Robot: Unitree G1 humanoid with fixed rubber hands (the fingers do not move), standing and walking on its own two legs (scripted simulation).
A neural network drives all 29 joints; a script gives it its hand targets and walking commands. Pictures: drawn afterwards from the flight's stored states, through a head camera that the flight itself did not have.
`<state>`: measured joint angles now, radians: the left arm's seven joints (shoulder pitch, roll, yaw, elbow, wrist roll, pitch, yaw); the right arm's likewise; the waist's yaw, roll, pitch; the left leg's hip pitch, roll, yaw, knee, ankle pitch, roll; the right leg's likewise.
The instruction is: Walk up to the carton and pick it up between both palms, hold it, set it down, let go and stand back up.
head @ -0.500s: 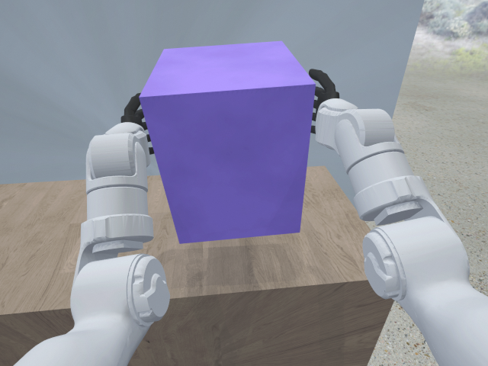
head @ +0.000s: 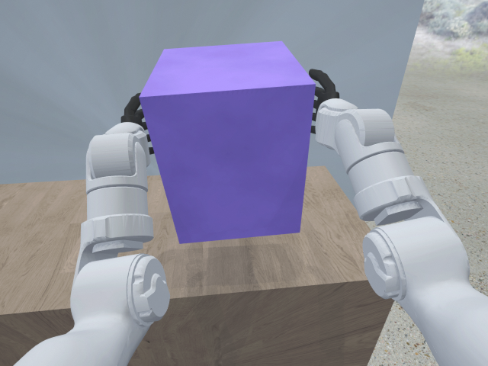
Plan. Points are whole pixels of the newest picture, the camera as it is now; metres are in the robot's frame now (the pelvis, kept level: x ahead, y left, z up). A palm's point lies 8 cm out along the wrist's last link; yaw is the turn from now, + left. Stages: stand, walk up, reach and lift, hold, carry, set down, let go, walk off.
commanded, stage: hold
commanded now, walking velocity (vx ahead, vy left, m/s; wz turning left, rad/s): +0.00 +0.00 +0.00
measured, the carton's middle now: (231, 140) +0.40 +0.01 +0.27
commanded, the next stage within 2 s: set down in 0.60 s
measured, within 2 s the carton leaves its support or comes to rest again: neither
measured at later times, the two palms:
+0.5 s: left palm (134, 137) +0.37 +0.16 +0.30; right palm (326, 115) +0.36 -0.13 +0.33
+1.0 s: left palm (137, 107) +0.38 +0.15 +0.34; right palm (335, 85) +0.37 -0.14 +0.37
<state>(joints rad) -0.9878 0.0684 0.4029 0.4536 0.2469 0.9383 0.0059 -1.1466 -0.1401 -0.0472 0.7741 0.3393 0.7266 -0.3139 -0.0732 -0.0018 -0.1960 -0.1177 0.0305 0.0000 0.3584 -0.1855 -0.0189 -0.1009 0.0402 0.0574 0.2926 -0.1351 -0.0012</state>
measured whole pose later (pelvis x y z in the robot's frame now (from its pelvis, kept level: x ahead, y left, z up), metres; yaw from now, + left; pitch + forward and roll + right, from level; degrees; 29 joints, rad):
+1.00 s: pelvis +0.00 +0.00 +0.00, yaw +0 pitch -4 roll -1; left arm -1.16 0.09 0.44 0.67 0.31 0.78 -0.01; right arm -1.29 -0.14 -0.21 0.96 0.23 0.53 -0.24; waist -0.07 0.00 -0.19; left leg -0.11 0.03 0.00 0.36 -0.19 -0.01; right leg -0.09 0.04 0.06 0.29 -0.14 0.00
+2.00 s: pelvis +0.02 +0.00 +0.00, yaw +0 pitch -3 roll -1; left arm -1.02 0.05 0.45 0.59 0.33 0.65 0.03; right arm -1.26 -0.12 -0.13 1.16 0.26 0.23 -0.16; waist -0.03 -0.01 -0.07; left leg -0.09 0.03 0.00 0.36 -0.21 -0.01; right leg -0.06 0.04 0.06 0.26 -0.15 0.00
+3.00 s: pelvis +0.03 +0.00 +0.00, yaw +0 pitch +3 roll -1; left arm -0.99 0.00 0.45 0.69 0.33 0.44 0.12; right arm -1.20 -0.12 -0.28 1.22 0.07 0.08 -0.07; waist 0.06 -0.01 -0.07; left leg -0.20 0.03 0.00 0.36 -0.20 -0.02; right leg -0.17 0.04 0.06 0.26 -0.15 0.00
